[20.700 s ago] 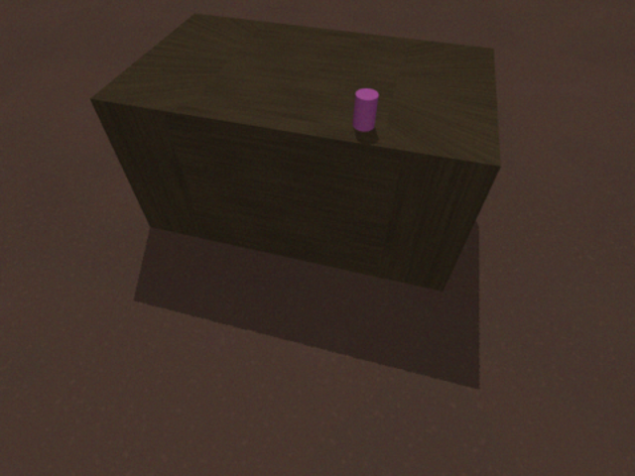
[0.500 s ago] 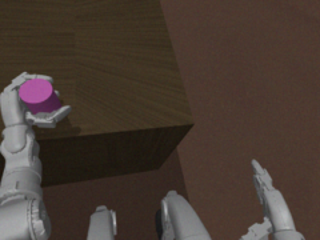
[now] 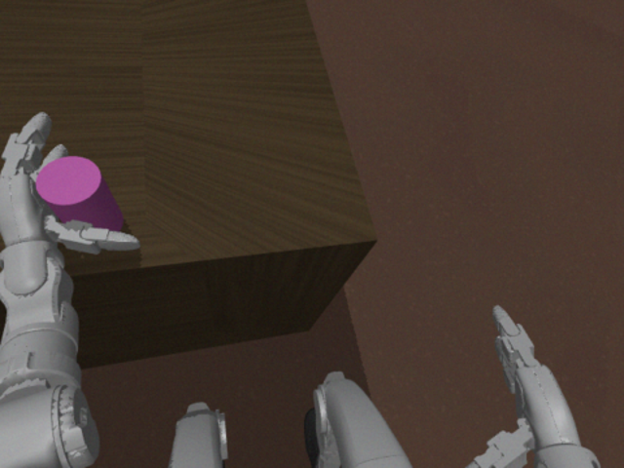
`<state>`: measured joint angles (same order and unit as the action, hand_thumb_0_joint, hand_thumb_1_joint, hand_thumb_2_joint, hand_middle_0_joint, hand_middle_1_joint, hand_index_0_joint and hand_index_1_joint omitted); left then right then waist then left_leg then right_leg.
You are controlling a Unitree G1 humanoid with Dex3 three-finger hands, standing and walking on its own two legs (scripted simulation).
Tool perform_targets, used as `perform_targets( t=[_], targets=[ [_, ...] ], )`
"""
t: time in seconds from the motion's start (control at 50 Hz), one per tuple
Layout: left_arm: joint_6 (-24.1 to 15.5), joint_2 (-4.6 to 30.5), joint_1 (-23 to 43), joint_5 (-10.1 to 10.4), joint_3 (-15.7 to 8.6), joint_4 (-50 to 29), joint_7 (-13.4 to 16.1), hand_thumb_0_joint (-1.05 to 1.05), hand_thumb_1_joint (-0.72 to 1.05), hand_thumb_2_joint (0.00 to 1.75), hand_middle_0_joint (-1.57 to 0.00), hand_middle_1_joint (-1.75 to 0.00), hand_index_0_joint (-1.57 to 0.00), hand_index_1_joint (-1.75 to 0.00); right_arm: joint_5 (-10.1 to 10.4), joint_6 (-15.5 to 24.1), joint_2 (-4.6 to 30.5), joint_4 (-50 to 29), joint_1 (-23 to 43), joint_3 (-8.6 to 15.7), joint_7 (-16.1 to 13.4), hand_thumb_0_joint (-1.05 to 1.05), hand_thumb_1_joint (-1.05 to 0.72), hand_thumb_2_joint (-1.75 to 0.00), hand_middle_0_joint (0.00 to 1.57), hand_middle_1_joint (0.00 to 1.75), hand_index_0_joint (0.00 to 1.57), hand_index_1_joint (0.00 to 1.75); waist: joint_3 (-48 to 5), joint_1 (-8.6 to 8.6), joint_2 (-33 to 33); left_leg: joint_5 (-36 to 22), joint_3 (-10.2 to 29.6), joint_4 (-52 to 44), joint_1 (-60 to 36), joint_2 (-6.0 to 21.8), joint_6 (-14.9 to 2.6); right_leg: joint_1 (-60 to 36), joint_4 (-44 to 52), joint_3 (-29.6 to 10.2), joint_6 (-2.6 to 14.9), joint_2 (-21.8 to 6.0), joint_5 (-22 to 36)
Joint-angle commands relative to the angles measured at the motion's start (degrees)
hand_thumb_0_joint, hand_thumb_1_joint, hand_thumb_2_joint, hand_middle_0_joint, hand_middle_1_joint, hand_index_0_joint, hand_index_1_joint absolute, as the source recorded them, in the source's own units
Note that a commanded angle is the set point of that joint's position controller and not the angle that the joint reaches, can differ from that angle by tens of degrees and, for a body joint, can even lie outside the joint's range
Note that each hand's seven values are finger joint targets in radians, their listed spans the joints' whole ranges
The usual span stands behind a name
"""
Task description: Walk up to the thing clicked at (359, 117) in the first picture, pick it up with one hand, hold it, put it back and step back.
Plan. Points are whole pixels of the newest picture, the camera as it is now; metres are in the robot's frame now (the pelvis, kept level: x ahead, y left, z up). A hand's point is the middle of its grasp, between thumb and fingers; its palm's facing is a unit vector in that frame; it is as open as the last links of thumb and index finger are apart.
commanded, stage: withdraw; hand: left
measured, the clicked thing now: (84, 203) +0.46 +0.21 +0.00
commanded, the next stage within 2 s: rise in 0.20 s
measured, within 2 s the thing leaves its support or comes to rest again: neither
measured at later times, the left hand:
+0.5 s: hand out of the picture +0.45 +0.35 +0.10, palm faces +0.34 -0.91 -0.23, open 17.5 cm
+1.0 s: hand out of the picture +0.31 +0.31 +0.08, palm faces +0.34 -0.86 -0.37, open 17.1 cm
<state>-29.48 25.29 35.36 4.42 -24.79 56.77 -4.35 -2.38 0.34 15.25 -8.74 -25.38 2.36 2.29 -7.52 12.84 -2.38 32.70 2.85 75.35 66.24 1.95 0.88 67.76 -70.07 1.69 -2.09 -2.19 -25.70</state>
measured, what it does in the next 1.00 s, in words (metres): rises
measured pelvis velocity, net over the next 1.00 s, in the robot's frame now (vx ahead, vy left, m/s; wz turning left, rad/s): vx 0.04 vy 0.00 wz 0.01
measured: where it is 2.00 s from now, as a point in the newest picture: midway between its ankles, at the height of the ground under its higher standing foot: outside the picture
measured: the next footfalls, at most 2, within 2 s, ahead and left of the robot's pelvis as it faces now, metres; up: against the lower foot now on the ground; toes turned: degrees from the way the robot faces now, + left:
none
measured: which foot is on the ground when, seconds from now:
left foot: down 0.00-1.00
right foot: down 0.00-1.00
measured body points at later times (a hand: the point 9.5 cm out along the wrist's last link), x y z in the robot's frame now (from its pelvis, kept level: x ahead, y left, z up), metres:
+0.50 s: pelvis +0.02 +0.00 +0.05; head +0.11 +0.03 +0.49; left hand +0.42 +0.39 +0.12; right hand +0.16 -0.25 +0.02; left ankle +0.02 +0.12 -0.62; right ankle +0.07 -0.15 -0.62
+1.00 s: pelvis +0.04 +0.00 +0.08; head +0.07 +0.01 +0.53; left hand +0.28 +0.35 +0.10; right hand +0.21 -0.22 +0.04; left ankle +0.02 +0.12 -0.62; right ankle +0.07 -0.15 -0.62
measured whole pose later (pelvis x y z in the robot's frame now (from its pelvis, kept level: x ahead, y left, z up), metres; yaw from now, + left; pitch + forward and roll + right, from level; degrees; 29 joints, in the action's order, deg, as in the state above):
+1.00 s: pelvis +0.04 +0.00 +0.08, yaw +1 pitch +9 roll -1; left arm 0.8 23.7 -1.8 2.1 -16.4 24.4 2.8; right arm 3.8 -3.5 13.4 10.2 -23.9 -2.2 -1.1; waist -6.9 -0.5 -0.1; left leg 26.4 0.9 49.3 31.5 1.5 0.8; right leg 34.2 -46.9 1.1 -2.1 -2.7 -21.2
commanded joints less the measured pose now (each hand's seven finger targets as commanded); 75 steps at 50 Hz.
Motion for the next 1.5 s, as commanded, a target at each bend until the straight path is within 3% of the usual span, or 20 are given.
perform_targets(
  t=[0.0,0.12,0.16,0.3,0.32,0.36,0.46,0.52,0.58,0.64,0.7,0.74,0.8,0.9,1.04,1.2,1.3,1.32,1.4,1.48],
  targets=[
    [-3.8,20.8,24.4,1.5,-5.9,-18.8,-0.2,0.0,-0.51,0.09,-0.06,-0.08,-0.07,-0.07,1.0,2.2,9.2,-10.9,-4.4,7.2,-1.7,0.0,0.54,-0.05,0.05,0.05,0.05,0.05,-34.1,-2.88,14.3,-19.9,-1.3,-12.7,-19.9,-2.1,-0.03,-24.7,7.7,-0.3,3.21,2.1,15.5],
    [0.7,25.5,24.5,1.2,-7.4,-18.4,-2.8,0.0,-0.45,0.06,-0.04,-0.04,-0.05,-0.03,1.3,1.1,8.2,-6.1,-3.1,5.4,-2.6,0.0,0.53,-0.05,0.05,0.05,0.05,0.05,-27.9,-4.55,17.7,-20.1,-1.7,-16.0,-23.2,-2.0,0.55,-23.4,10.7,-0.6,3.3,2.1,14.3],
    [4.3,21.4,20.5,1.0,-3.8,-9.4,-5.1,0.0,-0.47,0.04,-0.05,-0.04,-0.06,-0.02,1.7,1.1,8.3,-5.4,-0.9,4.9,-2.9,0.0,0.54,-0.05,0.05,0.05,0.05,0.05,-24.1,-3.89,14.7,-19.2,-1.5,-17.2,-22.6,-1.6,0.35,-22.7,12.3,-0.4,3.18,2.3,13.5],
    [9.2,22.1,20.6,5.1,-4.9,-4.7,-12.0,0.0,-0.55,0.06,-0.05,-0.05,-0.05,-0.05,2.4,2.5,7.9,-0.6,-1.5,1.6,-3.4,0.0,0.59,-0.04,0.05,0.05,0.05,0.05,-19.0,-4.17,8.2,-16.5,-1.8,-20.3,-21.5,-1.1,-0.38,-23.4,16.1,0.6,3.02,2.9,11.2],
    [12.7,34.5,14.6,-3.2,-6.9,-3.9,-8.6,0.0,-0.57,0.03,-0.06,-0.04,-0.07,-0.04,2.7,1.1,12.1,-2.9,-4.8,6.4,-3.9,0.0,0.56,-0.05,0.05,0.05,0.05,0.05,-22.8,-7.31,11.6,-19.4,-2.1,-23.6,-28.1,-1.5,0.57,-26.9,18.0,1.1,3.09,2.7,12.7],
    [15.3,29.6,22.6,-2.3,-4.6,-8.6,-5.0,0.0,-0.58,0.03,-0.06,-0.05,-0.07,-0.05,3.4,-0.2,9.4,-1.2,-4.0,3.5,-3.5,0.0,0.55,-0.05,0.05,0.05,0.05,0.05,-23.3,-6.05,11.5,-20.3,-2.0,-24.9,-31.1,-1.2,1.08,-27.2,19.1,1.2,3.07,3.1,13.2],
    [19.4,38.2,17.5,-5.4,-8.6,-8.1,0.4,0.0,-0.6,0.04,-0.07,-0.08,-0.08,-0.08,4.0,-1.8,10.3,5.4,-1.2,5.8,-3.4,0.0,0.53,-0.06,0.05,0.05,0.05,0.05,-22.2,-8.8,9.0,-22.2,-2.3,-26.1,-30.2,-1.4,0.0,-31.6,21.1,0.6,2.78,2.9,14.8],
    [19.7,41.3,18.7,-6.6,-9.8,-11.8,3.0,0.0,-0.52,0.04,-0.07,-0.03,-0.06,-0.04,4.4,-2.3,7.8,1.8,1.9,2.4,-3.2,0.0,0.45,-0.08,0.05,0.05,0.05,0.05,-26.2,-10.65,11.7,-25.9,-3.2,-27.0,-32.9,-1.7,0.37,-37.9,22.2,-0.4,2.9,2.0,18.3],
    [20.3,36.0,14.2,-6.8,-6.6,-9.5,4.6,0.0,-0.48,0.05,-0.07,-0.02,-0.06,-0.03,4.6,-2.0,4.1,4.8,3.6,-2.2,-2.7,0.0,0.44,-0.09,0.05,0.05,0.05,0.05,-21.7,-11.36,13.7,-29.2,-3.1,-28.5,-35.6,-1.4,0.75,-36.2,23.1,-0.2,3.09,2.1,19.1],
    [21.7,31.8,9.5,-6.6,-3.7,-10.4,5.5,0.0,-0.43,0.05,-0.06,-0.02,-0.05,-0.03,4.4,-1.5,5.6,6.0,2.7,-0.5,-2.5,0.0,0.45,-0.08,0.05,0.05,0.05,0.05,-21.2,-10.73,14.9,-32.6,-2.8,-29.6,-40.1,-0.8,1.38,-35.3,24.2,0.6,3.12,2.3,20.1],
    [23.1,30.7,0.9,-5.8,-3.8,-18.1,6.0,0.0,-0.42,0.05,-0.05,-0.01,-0.04,-0.02,4.7,-1.7,11.9,7.8,-3.5,6.0,-3.0,0.0,0.46,-0.08,0.05,0.05,0.05,0.05,-22.9,-10.53,16.3,-38.3,-2.3,-30.3,-46.6,-0.1,2.12,-35.2,25.1,1.4,3.27,2.5,21.7],
    [24.5,24.0,-6.4,-4.8,-0.6,-21.3,5.9,0.0,-0.38,0.06,-0.05,-0.02,-0.05,-0.02,5.4,-1.3,8.8,9.1,-3.7,3.6,-2.7,0.0,0.42,-0.09,0.05,0.05,0.05,0.05,-18.4,-11.28,13.9,-37.8,-2.1,-31.3,-44.9,-0.1,2.17,-35.6,25.8,2.2,3.32,2.6,20.8],
    [26.4,19.1,-17.0,-3.4,0.7,-28.8,6.4,0.0,-0.46,0.11,-0.06,-0.07,-0.06,-0.07,6.3,-1.0,7.8,9.6,-2.1,3.3,-2.8,0.0,0.27,-0.25,0.14,0.2,0.14,0.2,-13.3,-12.0,10.4,-31.2,-2.4,-33.4,-41.4,-0.5,1.75,-37.1,26.6,2.8,3.39,2.6,18.0],
    [27.3,12.3,-23.7,-2.3,4.4,-43.6,8.0,0.0,-0.48,0.1,-0.06,-0.06,-0.06,-0.07,6.8,-0.6,2.5,5.7,6.7,-3.4,-3.5,0.0,-0.13,-0.65,0.16,0.23,0.16,0.23,-8.7,-14.09,4.7,-26.1,-3.4,-34.8,-37.1,-1.4,0.2,-42.5,28.1,2.0,2.71,1.9,17.8],
    [28.7,6.8,-39.2,-1.8,7.2,-56.3,9.1,0.0,-0.52,0.07,-0.05,-0.06,-0.05,-0.06,6.1,-0.6,6.8,10.2,1.7,3.9,-5.7,0.0,-0.53,-0.69,0.17,0.24,0.16,0.24,-9.5,-12.61,8.9,-25.8,-4.2,-35.2,-41.0,-2.1,0.52,-42.8,27.9,1.8,2.62,1.3,18.8],
    [30.0,-7.0,-50.0,-1.9,19.9,-58.7,8.7,0.0,-0.55,0.05,-0.05,-0.05,-0.05,-0.05,5.5,0.4,0.5,9.4,5.3,-1.7,-6.7,0.0,-0.57,-0.71,0.17,0.25,0.17,0.25,-3.3,-12.11,2.6,-17.6,-4.9,-34.4,-36.8,-2.5,-1.11,-40.7,29.4,1.4,1.87,0.8,13.2],
    [29.6,-5.5,-53.9,-2.4,19.2,-58.7,9.3,0.0,-0.59,0.03,-0.05,-0.05,-0.05,-0.05,4.7,0.7,1.1,8.3,5.2,-0.3,-7.6,0.0,-0.56,-0.71,0.17,0.24,0.17,0.24,-2.7,-13.09,2.5,-12.2,-5.8,-33.8,-33.9,-3.1,-1.44,-40.2,30.3,0.4,1.76,0.2,8.2],
    [30.0,-2.7,-56.8,-2.7,15.4,-59.3,10.9,0.0,-0.59,0.03,-0.05,-0.05,-0.05,-0.05,4.7,0.4,5.2,22.4,7.6,0.6,-8.4,0.0,-0.56,-0.7,0.17,0.24,0.17,0.24,-0.3,-13.13,2.7,-10.1,-4.5,-32.9,-33.7,-2.8,-1.34,-40.3,30.8,1.1,1.77,1.0,6.2],
    [31.3,-6.8,-58.5,-2.8,20.9,-62.2,11.6,0.0,-0.61,0.01,-0.04,-0.04,-0.04,-0.04,4.6,2.1,2.7,20.3,9.8,-1.1,-9.3,0.0,-0.68,-0.78,0.18,0.27,0.18,0.27,-1.7,-12.32,3.6,-7.3,-4.8,-33.1,-33.4,-2.9,-1.57,-40.1,31.0,0.6,2.0,0.9,3.5],
    [31.0,-7.2,-57.1,-3.1,21.8,-61.0,12.0,0.0,-0.61,0.01,-0.04,-0.04,-0.04,-0.04,4.1,3.0,3.1,24.0,11.9,-0.9,-10.2,0.0,-0.81,-0.85,0.19,0.29,0.19,0.29,1.1,-10.83,2.5,-5.2,-5.0,-31.7,-32.2,-2.6,-1.81,-37.9,32.2,-0.6,1.71,0.5,0.1]
  ],
)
